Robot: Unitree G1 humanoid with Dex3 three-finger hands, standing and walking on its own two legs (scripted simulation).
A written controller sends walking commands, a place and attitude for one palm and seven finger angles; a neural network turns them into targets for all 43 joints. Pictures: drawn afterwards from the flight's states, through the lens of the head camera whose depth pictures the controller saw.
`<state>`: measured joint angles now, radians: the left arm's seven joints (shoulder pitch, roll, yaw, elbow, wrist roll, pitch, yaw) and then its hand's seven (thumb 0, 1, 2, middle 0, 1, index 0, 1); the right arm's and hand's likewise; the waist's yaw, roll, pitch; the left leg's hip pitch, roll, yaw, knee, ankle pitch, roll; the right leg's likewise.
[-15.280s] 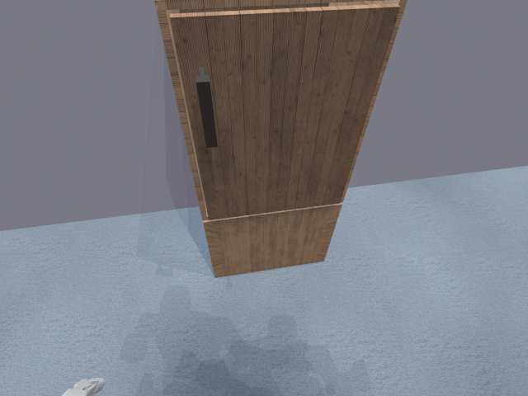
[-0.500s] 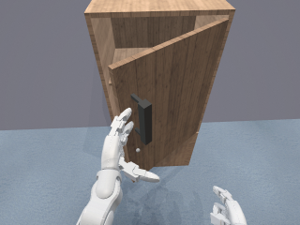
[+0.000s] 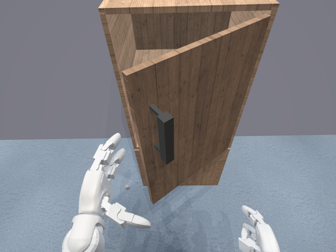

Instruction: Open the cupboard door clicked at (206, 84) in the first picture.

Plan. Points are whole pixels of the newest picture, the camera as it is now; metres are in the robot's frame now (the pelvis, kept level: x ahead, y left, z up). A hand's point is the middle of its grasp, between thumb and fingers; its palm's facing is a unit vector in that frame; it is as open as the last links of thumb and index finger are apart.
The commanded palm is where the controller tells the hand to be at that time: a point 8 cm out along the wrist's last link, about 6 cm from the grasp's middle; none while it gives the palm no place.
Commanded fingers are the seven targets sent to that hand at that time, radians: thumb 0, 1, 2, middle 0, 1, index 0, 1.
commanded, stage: draw the hand back to the body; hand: left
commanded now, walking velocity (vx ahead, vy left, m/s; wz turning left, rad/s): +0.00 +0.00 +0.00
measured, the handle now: (161, 134) +0.36 +0.05 +0.10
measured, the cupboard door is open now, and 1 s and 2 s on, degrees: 37 37 37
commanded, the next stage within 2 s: step back with the hand held close in 1.66 s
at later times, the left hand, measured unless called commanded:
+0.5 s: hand (100, 189) +0.20 +0.15 +0.13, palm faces +0.08 -1.00 -0.04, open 16.3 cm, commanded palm +0.17 +0.20 +0.14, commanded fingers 0.00 -0.43 0.33 -0.15 -0.30 -0.15 -0.30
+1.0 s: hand (47, 185) +0.20 +0.23 +0.15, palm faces +0.30 -0.89 -0.35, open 12.5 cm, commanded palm +0.15 +0.28 +0.17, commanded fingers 0.00 0.44 0.70 -0.18 -0.30 -0.18 -0.30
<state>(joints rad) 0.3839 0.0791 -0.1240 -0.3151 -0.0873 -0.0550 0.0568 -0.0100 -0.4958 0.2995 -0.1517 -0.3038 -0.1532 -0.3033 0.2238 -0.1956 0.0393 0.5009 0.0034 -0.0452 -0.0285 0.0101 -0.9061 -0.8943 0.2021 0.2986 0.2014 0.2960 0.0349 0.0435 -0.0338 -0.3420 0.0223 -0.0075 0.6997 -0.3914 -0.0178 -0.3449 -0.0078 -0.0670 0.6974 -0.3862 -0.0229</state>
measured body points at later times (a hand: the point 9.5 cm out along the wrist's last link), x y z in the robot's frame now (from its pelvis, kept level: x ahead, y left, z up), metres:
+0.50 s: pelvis -0.01 +0.00 +0.00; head -0.02 -0.03 +0.45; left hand +0.19 +0.20 +0.13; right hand +0.18 -0.22 -0.07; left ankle -0.02 +0.13 -0.72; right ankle -0.01 -0.10 -0.72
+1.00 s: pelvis +0.00 +0.02 +0.02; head -0.01 +0.00 +0.47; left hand +0.17 +0.28 +0.17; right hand +0.18 -0.19 -0.06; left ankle -0.02 +0.13 -0.72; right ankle -0.01 -0.10 -0.72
